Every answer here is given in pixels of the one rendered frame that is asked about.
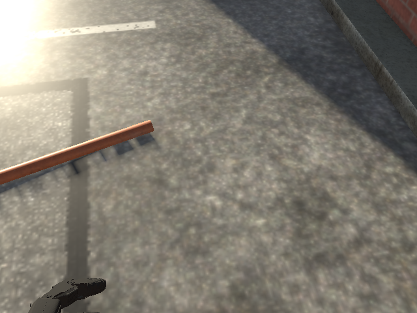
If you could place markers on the left robot hand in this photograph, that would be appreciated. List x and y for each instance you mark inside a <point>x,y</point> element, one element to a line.
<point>67,292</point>

